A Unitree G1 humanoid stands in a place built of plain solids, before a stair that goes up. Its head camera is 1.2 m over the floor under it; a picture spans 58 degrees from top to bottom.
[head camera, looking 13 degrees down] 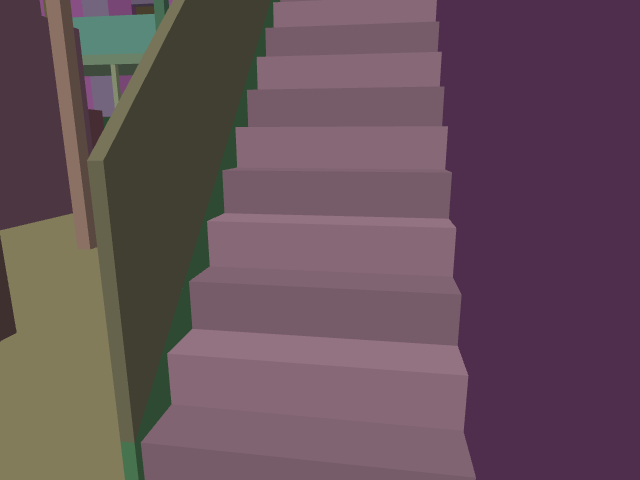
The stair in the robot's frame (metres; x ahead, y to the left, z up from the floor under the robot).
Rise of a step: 0.21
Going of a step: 0.22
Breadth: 1.09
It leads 8 degrees to the right of straight ahead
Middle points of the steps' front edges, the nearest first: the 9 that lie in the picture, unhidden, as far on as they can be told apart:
1.18 0.07 0.21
1.40 0.04 0.42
1.62 0.00 0.63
1.84 -0.03 0.85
2.06 -0.06 1.06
2.27 -0.09 1.27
2.49 -0.12 1.48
2.71 -0.15 1.69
2.93 -0.19 1.90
